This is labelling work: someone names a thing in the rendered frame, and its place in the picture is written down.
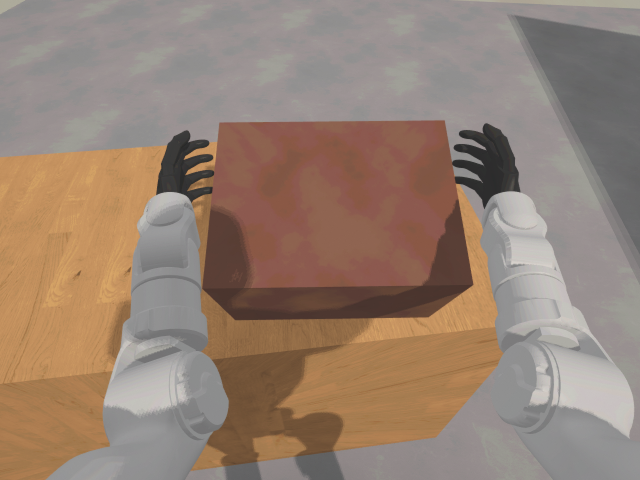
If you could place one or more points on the pedestal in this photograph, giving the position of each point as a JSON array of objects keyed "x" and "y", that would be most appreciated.
[{"x": 68, "y": 232}]

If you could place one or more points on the robot left hand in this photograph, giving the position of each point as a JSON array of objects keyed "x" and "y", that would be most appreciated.
[{"x": 172, "y": 176}]

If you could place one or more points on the right robot upper arm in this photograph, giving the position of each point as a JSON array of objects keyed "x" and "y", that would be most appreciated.
[{"x": 572, "y": 410}]

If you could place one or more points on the right robot forearm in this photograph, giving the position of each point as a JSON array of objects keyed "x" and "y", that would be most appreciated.
[{"x": 527, "y": 284}]

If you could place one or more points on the robot right hand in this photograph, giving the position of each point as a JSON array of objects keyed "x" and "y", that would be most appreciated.
[{"x": 499, "y": 173}]

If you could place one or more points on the carton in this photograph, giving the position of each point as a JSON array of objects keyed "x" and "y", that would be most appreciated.
[{"x": 334, "y": 220}]

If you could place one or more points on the left robot upper arm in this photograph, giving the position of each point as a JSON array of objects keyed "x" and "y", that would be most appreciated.
[{"x": 158, "y": 418}]

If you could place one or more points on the left robot forearm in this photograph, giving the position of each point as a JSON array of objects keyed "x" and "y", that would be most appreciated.
[{"x": 166, "y": 315}]

